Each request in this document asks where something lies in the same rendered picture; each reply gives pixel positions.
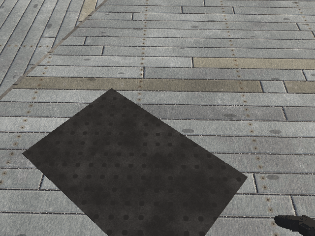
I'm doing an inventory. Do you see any right robot hand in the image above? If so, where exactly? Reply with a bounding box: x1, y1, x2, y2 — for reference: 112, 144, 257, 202
274, 214, 315, 236

